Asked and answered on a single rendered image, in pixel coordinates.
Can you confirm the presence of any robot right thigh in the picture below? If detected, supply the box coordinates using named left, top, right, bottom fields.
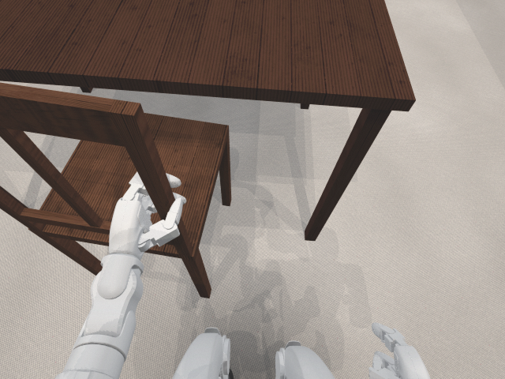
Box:
left=275, top=346, right=335, bottom=379

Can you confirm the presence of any table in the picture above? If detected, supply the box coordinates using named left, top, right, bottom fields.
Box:
left=0, top=0, right=416, bottom=241

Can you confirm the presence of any robot thigh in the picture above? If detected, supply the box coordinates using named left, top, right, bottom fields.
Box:
left=275, top=346, right=335, bottom=379
left=172, top=333, right=230, bottom=379

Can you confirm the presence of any robot left forearm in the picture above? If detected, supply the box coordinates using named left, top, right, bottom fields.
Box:
left=55, top=253, right=144, bottom=379

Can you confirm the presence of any robot left thigh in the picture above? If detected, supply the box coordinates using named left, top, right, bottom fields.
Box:
left=172, top=333, right=230, bottom=379

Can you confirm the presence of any right robot hand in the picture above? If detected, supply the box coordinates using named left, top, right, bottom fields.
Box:
left=368, top=322, right=431, bottom=379

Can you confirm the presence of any chair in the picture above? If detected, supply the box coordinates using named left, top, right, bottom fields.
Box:
left=0, top=83, right=231, bottom=298

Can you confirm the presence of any left robot hand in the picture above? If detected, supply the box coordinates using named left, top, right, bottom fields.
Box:
left=109, top=172, right=186, bottom=260

